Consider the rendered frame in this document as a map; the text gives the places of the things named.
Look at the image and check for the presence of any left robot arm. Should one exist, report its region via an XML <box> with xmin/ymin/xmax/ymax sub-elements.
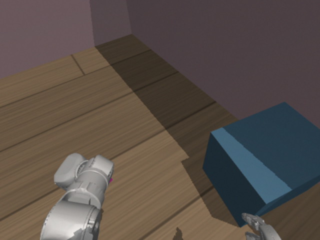
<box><xmin>40</xmin><ymin>154</ymin><xmax>114</xmax><ymax>240</ymax></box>

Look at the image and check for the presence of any left robot hand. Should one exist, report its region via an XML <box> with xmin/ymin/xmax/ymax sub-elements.
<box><xmin>54</xmin><ymin>153</ymin><xmax>87</xmax><ymax>191</ymax></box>

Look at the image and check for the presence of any right robot hand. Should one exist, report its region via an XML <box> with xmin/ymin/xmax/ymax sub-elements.
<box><xmin>241</xmin><ymin>213</ymin><xmax>282</xmax><ymax>240</ymax></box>

